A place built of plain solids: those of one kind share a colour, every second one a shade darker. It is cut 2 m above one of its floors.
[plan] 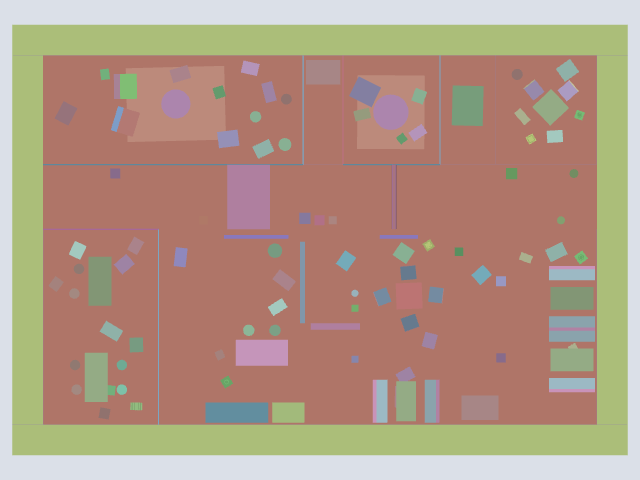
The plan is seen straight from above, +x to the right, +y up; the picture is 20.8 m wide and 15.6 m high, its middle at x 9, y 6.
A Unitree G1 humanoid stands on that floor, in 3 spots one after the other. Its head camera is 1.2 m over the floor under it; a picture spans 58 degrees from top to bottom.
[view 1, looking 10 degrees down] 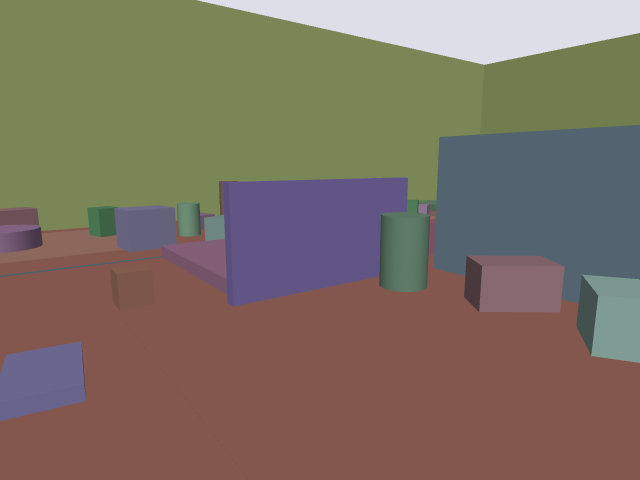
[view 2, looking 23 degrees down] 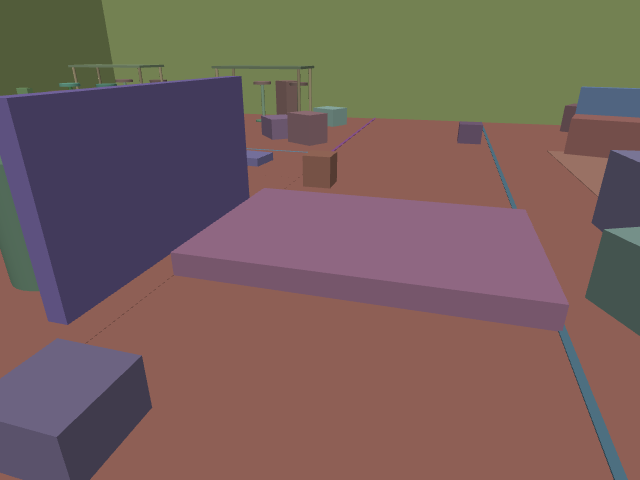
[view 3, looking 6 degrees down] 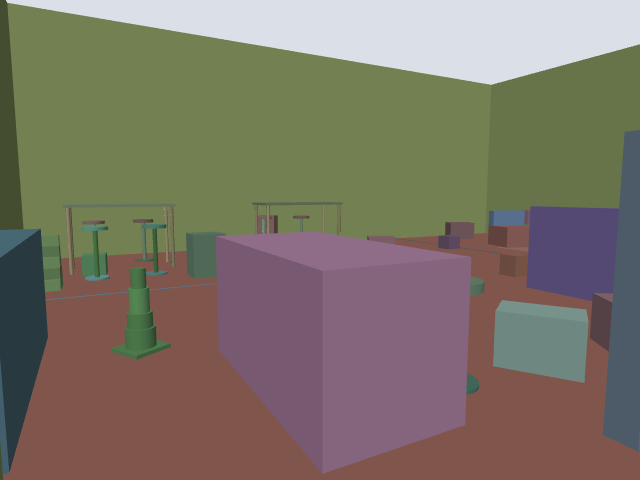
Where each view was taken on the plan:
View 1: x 4.40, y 2.75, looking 54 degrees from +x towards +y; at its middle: screenN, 4.13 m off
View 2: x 9.34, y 7.82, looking -164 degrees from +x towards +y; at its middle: step_hump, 2.69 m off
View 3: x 9.50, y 1.08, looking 152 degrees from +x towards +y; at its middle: island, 2.98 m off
